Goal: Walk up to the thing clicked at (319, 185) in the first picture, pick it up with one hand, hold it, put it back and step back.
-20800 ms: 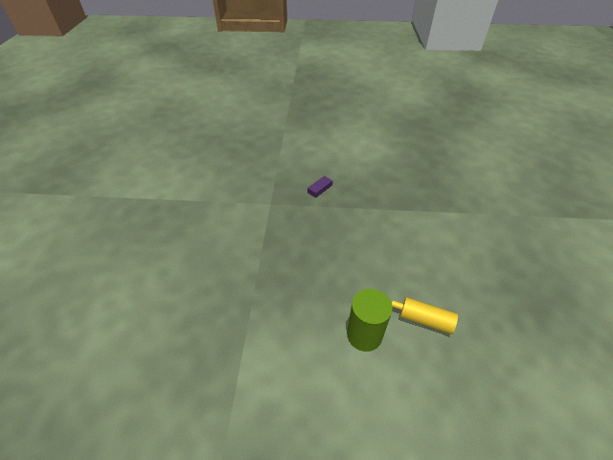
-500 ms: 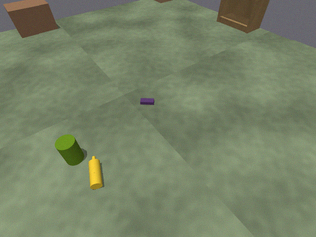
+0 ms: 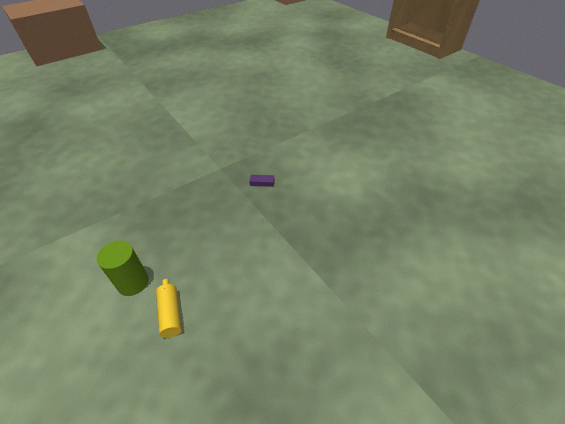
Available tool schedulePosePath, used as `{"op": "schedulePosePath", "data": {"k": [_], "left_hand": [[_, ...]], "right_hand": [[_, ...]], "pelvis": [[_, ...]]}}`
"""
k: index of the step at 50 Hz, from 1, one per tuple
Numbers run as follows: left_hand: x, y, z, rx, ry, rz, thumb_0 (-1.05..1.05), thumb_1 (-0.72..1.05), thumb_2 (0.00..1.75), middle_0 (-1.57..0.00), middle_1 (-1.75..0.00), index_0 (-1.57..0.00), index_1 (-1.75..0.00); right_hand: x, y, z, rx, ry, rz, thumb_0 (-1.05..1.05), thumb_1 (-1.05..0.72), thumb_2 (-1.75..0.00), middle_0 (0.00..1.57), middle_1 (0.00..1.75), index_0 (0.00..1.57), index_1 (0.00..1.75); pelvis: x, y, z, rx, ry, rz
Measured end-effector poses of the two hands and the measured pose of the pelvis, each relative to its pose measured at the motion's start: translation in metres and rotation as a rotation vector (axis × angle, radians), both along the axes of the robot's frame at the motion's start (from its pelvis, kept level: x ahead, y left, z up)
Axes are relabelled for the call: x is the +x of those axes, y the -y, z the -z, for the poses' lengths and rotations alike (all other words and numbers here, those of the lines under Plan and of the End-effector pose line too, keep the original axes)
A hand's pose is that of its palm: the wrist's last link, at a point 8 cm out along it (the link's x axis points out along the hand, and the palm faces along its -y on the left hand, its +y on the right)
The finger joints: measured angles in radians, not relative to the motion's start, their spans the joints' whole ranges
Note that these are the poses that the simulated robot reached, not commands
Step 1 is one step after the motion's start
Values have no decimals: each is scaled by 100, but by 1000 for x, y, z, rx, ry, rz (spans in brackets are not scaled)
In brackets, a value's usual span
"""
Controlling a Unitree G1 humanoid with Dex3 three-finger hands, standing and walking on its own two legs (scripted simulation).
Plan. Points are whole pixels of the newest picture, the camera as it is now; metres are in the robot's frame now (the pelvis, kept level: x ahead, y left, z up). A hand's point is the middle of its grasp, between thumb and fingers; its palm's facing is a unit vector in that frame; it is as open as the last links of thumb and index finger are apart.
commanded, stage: stand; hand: left
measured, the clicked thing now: (262, 180) +1.43 +0.15 -0.77
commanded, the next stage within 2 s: walk up in 0.54 s
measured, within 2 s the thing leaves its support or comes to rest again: neither
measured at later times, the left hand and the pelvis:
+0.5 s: hand out of the picture +0.07 +0.26 -0.15, palm faces -0.02 -0.94 -0.35, open 7.4 cm; pelvis +0.00 +0.00 +0.00, yaw +0 degrees
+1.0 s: hand out of the picture +0.13 +0.36 -0.18, palm faces -0.02 -0.95 -0.31, open 7.4 cm; pelvis +0.09 +0.08 -0.02, yaw -1 degrees
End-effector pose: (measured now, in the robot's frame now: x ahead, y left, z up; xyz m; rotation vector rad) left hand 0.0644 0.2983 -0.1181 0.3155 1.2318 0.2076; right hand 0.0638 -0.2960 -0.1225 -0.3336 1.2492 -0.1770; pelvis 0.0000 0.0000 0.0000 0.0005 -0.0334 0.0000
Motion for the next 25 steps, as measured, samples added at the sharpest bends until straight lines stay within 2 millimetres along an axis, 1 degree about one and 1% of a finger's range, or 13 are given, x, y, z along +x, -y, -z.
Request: {"op": "schedulePosePath", "data": {"k": [11, 25], "left_hand": [[0, -1, 0, -1, -1, 0, 0, 90, 90, -20, -30, -20, -30], [3, -2, -1, 4, 3, 5, 0, 90, 90, -20, -30, -20, -30]], "right_hand": [[-1, -1, 1, 1, -5, 0, 1, -91, -90, 20, 30, 20, 30], [2, -2, 1, 4, 6, 0, 1, -91, -90, 20, 30, 20, 30]], "pelvis": [[0, -1, 0, 1, -2, 0], [1, -2, 0, 1, 0, 1]]}}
